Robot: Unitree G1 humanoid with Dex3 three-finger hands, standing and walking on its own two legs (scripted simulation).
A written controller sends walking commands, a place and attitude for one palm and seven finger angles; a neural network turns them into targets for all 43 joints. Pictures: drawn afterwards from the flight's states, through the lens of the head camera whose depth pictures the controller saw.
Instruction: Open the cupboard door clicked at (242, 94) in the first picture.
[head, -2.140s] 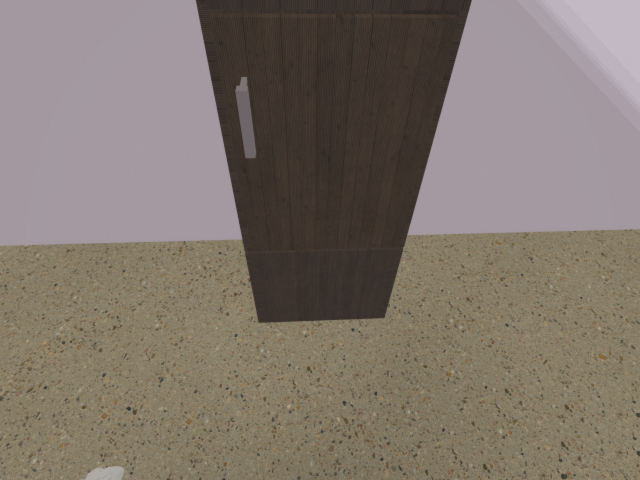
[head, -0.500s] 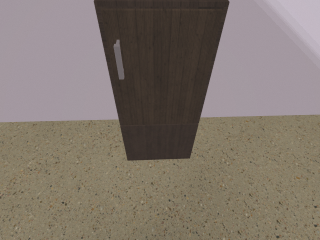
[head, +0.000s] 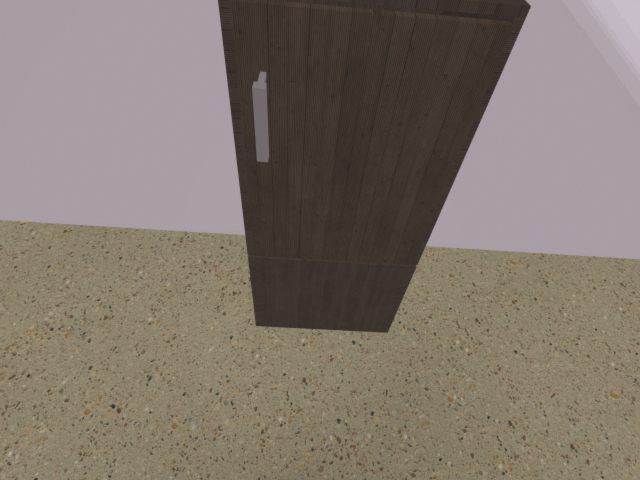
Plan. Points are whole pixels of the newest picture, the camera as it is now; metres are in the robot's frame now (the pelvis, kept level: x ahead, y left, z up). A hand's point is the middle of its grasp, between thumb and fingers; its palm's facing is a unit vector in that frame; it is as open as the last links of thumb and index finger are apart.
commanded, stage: take the last steps up to it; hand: left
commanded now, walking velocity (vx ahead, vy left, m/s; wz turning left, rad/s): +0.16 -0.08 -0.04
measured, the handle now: (262, 118) +0.65 +0.15 +0.10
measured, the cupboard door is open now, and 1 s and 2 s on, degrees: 0 0 0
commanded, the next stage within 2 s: come to a stop and stand still in 0.06 s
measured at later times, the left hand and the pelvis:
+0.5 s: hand (213, 432) +0.21 +0.17 -0.16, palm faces +0.02 -0.97 -0.26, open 7.3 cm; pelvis +0.10 -0.03 +0.00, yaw +1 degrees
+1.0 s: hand out of the picture +0.10 +0.24 -0.15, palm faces +0.03 -0.96 -0.27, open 7.4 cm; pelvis +0.07 +0.03 +0.01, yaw -1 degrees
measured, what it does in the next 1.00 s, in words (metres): steps on the spot: right foot, then left foot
